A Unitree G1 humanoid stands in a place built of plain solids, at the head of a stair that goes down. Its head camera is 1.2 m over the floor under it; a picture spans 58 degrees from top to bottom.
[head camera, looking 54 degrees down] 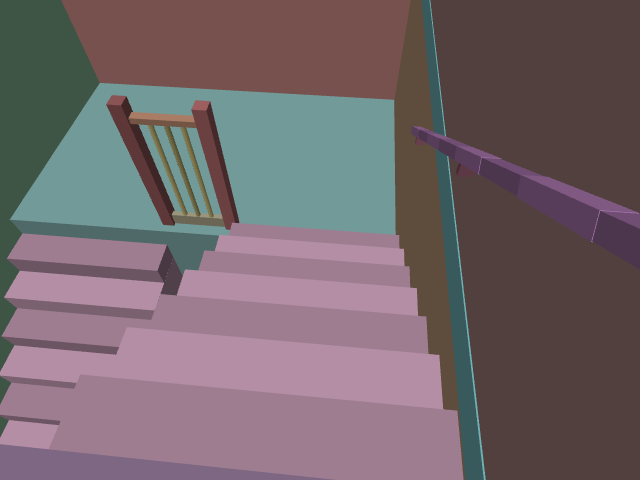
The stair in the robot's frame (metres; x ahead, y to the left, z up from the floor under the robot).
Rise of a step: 0.18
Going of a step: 0.24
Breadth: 1.20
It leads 5 degrees to the right of straight ahead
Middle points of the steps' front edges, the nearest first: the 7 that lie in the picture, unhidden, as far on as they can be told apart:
0.41 0.17 -0.18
0.66 0.15 -0.35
0.90 0.13 -0.53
1.14 0.11 -0.71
1.39 0.08 -0.89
1.63 0.06 -1.07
1.88 0.04 -1.24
